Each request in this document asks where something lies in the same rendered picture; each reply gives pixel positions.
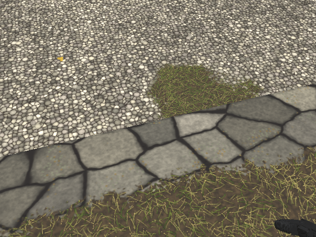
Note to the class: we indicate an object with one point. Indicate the robot right hand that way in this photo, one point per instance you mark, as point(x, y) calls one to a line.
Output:
point(301, 228)

